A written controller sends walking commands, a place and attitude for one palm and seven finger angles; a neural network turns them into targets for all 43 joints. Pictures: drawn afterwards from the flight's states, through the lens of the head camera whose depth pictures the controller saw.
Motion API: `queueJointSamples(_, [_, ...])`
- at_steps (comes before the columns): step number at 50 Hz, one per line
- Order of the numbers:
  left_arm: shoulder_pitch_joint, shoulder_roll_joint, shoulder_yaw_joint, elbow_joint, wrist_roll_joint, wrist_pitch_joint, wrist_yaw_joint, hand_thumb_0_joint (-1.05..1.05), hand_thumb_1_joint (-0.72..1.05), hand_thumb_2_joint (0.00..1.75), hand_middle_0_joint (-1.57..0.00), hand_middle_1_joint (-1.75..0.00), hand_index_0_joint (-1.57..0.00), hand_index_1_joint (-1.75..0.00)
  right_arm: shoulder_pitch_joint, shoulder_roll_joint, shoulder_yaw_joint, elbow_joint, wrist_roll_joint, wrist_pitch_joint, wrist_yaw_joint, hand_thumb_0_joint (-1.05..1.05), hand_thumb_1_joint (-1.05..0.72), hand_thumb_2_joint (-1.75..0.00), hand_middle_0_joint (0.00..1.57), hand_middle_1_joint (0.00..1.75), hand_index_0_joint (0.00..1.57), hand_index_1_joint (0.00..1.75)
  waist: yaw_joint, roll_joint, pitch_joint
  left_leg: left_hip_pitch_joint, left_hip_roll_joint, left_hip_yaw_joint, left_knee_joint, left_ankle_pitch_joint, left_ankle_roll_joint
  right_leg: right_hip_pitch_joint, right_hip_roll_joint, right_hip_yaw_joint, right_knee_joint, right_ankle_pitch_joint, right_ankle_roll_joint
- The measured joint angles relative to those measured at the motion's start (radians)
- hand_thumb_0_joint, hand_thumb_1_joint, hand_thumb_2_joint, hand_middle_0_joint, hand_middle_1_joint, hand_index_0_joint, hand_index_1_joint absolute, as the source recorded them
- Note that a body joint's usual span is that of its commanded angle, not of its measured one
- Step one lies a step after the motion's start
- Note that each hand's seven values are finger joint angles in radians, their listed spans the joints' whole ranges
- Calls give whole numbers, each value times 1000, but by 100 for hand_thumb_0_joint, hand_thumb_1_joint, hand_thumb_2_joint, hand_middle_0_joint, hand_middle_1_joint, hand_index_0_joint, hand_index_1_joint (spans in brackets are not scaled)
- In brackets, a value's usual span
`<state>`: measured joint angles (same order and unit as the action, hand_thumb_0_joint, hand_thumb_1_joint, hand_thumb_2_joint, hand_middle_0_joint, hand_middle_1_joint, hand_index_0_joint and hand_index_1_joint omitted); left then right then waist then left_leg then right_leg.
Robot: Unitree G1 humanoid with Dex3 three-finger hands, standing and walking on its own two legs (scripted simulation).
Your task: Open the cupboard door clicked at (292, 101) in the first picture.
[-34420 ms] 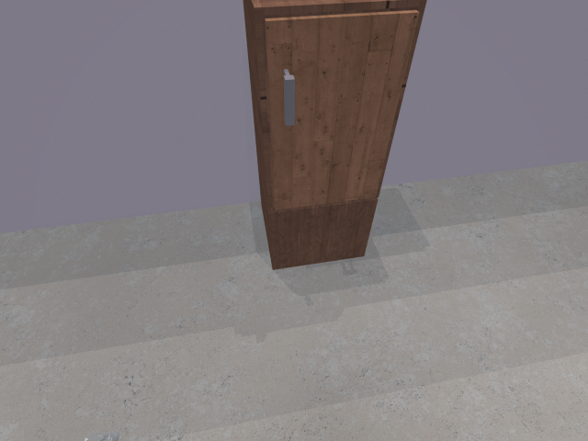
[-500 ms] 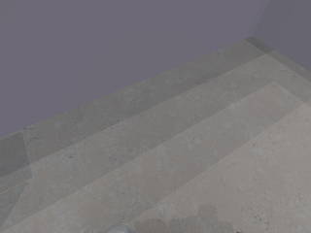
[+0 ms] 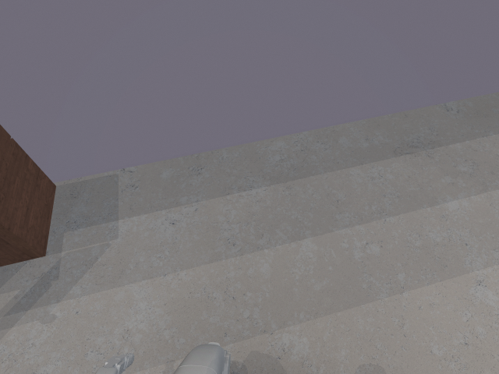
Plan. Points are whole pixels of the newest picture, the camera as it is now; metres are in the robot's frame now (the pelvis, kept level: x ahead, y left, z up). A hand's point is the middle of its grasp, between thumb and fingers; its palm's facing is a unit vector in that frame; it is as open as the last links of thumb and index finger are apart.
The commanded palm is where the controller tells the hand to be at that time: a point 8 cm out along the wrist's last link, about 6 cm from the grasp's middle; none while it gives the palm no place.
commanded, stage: turn to face it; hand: left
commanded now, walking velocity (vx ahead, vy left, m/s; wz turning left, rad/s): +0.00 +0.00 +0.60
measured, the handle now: out of the picture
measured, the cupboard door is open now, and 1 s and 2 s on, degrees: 46 46 46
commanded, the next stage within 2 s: take the last steps up to it in 1.62 s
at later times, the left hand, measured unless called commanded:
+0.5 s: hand out of the picture +0.04 +0.24 -0.15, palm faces +0.31 -0.91 -0.27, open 7.4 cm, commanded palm none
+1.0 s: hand out of the picture -0.08 +0.19 -0.18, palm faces +0.61 -0.76 -0.24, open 7.4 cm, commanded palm none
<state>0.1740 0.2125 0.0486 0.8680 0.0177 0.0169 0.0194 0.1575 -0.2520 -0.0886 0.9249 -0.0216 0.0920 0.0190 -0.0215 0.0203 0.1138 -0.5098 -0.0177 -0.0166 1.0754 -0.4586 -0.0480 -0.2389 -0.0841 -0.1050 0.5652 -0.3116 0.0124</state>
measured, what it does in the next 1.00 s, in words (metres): steps on the spot, turning left: left foot, then right foot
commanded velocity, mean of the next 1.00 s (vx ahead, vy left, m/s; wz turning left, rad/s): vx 0.00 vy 0.00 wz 0.60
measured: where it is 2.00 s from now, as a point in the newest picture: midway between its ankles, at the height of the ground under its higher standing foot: outside the picture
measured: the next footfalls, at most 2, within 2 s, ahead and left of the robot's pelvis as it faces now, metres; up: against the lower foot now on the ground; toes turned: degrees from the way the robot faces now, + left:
left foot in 0.18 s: +0.05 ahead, +0.13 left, +0.00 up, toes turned +11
right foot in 0.56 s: +0.08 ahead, -0.13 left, +0.00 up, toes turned +18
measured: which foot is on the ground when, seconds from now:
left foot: up 0.00-0.16, down 0.18-0.56, up 0.58-0.86, down 0.88-1.00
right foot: down 0.00-0.18, up 0.20-0.54, down 0.56-0.88, up 0.90-1.00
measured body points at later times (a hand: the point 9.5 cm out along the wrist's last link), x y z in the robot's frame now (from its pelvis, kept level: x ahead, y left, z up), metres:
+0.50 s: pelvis +0.00 +0.00 +0.00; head +0.05 +0.01 +0.45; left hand +0.02 +0.29 -0.13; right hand +0.14 -0.22 -0.14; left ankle +0.01 +0.13 -0.73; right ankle +0.03 -0.14 -0.70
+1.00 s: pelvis +0.00 -0.01 -0.01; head +0.03 +0.03 +0.44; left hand -0.11 +0.23 -0.16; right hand +0.25 -0.16 -0.13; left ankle -0.05 +0.09 -0.73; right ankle +0.05 -0.14 -0.67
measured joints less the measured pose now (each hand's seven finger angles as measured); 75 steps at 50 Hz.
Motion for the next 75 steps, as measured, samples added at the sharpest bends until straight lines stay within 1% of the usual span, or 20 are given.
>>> queueJointSamples(6, [31,-11,-11,18,6,-4,-9,1,90,90,-20,-30,-20,-30,-31,20,14,-12,8,-7,11,1,-91,-90,19,29,20,30,13,-65,14,108,24,89,-245,3,-12,25,-60,-56,-14,0,18])
queueJointSamples(9, [55,-6,-6,23,-1,3,-17,1,90,90,-20,-30,-20,-30,-36,16,25,-34,7,-27,14,1,-91,-90,19,29,20,30,17,-71,1,201,28,95,-471,156,13,-9,-80,-91,70,-47,38])
queueJointSamples(12, [36,20,6,39,-4,37,-17,1,90,90,-20,-30,-20,-30,-47,25,28,-47,-3,-49,5,1,-91,-90,19,29,20,30,23,-88,9,158,10,72,-422,167,77,-126,-64,-13,339,-218,62])
queueJointSamples(16, [-1,41,22,55,-4,52,-16,1,90,90,-20,-30,-20,-30,-29,38,37,-46,-7,-59,-16,1,-91,-90,20,29,20,30,27,-77,6,165,-3,26,-479,196,78,-230,-15,60,532,-157,66])
queueJointSamples(22, [-31,47,27,28,-7,42,-16,1,91,90,-19,-30,-20,-30,6,45,40,-23,-9,-51,-19,1,-90,-90,20,30,21,30,21,-38,-12,187,-13,-44,-567,259,67,-211,19,91,394,-123,63])
queueJointSamples(27, [-44,39,19,-2,-12,23,-14,1,91,90,-19,-30,-20,-30,31,39,27,-12,-8,-30,-14,1,-90,-90,20,30,21,30,3,-2,-27,152,-28,-113,-535,258,36,-73,55,88,83,-63,43])
queueJointSamples(28, [-37,42,17,-12,-8,13,-13,1,90,90,-19,-30,-20,-30,38,40,22,-13,-3,-25,-12,1,-90,-90,20,30,21,30,6,-12,-37,128,-41,-112,-497,224,32,-43,46,95,-1,-33,24])
queueJointSamples(31, [-35,11,8,-11,-2,5,-3,1,90,90,-20,-30,-20,-30,28,15,4,1,-2,-9,-7,1,-91,-90,20,30,21,30,-2,16,-14,36,-39,-77,-204,25,21,-29,35,49,23,-10,-6])
queueJointSamples(33, [-20,-5,1,-9,-2,4,1,1,90,90,-20,-30,-20,-30,21,6,-1,8,-3,-2,-1,1,-91,-90,20,30,20,30,-6,12,-6,-4,-24,-30,-36,15,8,0,19,24,2,-10,-9])
queueJointSamples(35, [-5,-14,-4,-2,-1,3,1,1,90,90,-20,-30,-20,-30,15,6,-1,9,0,2,3,1,-91,-90,20,29,20,30,-9,-8,-1,-5,-4,13,5,17,-6,23,-2,3,-23,-4,-8])
queueJointSamples(41, [31,-20,-12,22,4,-6,-11,1,90,90,-20,-30,-20,-30,-20,13,13,-2,7,-9,9,1,-91,-90,19,29,20,30,11,-68,11,124,21,88,-285,16,-12,41,-61,-58,-14,-22,10])
queueJointSamples(44, [62,-11,-5,30,-4,0,-18,1,90,90,-20,-30,-21,-30,-32,4,22,-26,6,-30,11,1,-91,-90,19,29,20,30,17,-67,-2,215,27,90,-498,191,21,3,-77,-94,85,-73,31])
queueJointSamples(47, [46,23,8,49,-7,35,-14,1,90,90,-20,-30,-20,-30,-49,15,25,-39,-3,-53,1,1,-91,-90,19,29,20,30,23,-87,6,174,10,65,-433,175,66,-113,-63,-11,362,-234,57])
queueJointSamples(51, [7,46,23,60,-6,53,-14,1,90,90,-20,-30,-20,-30,-34,27,35,-42,-8,-60,-19,1,-91,-90,20,29,20,30,30,-71,1,182,0,14,-480,186,59,-212,-17,57,521,-182,65])
queueJointSamples(56, [-19,52,25,29,-9,42,-17,1,91,90,-19,-30,-20,-30,-15,33,40,-26,-11,-50,-19,1,-91,-90,20,30,20,30,27,-32,-12,199,-4,-49,-540,231,46,-191,15,79,359,-151,61])
queueJointSamples(60, [-20,51,18,-5,-9,19,-18,1,91,90,-19,-30,-20,-30,6,33,32,-22,-5,-29,-13,1,-90,-90,20,30,21,30,18,-10,-33,163,-20,-103,-493,217,21,-71,37,78,61,-71,42])
queueJointSamples(63, [-18,28,8,-11,0,2,-10,1,90,90,-19,-30,-20,-30,0,15,15,-10,-2,-13,-7,1,-90,-90,20,30,21,30,15,12,-19,75,-30,-85,-236,21,21,-61,27,44,62,-3,-1])
queueJointSamples(65, [-3,8,1,-10,0,0,-5,1,90,90,-20,-30,-20,-30,-6,6,8,0,-2,-4,-1,1,-91,-90,20,30,20,30,13,14,-14,25,-23,-45,-49,1,16,-36,14,21,45,-5,-10])
queueJointSamples(67, [15,-5,-4,-3,1,1,-2,1,90,90,-20,-30,-20,-30,-9,6,6,4,-1,0,3,1,-91,-90,20,30,20,30,9,-1,-14,15,-9,-6,19,8,6,-10,-2,4,11,5,-10])
queueJointSamples(75, [67,-21,-13,48,4,-9,-14,1,90,90,-20,-30,-20,-30,-33,29,28,6,9,-22,1,1,-91,-90,19,29,20,30,30,-73,-10,192,9,81,-377,54,2,11,-57,-55,-4,1,16])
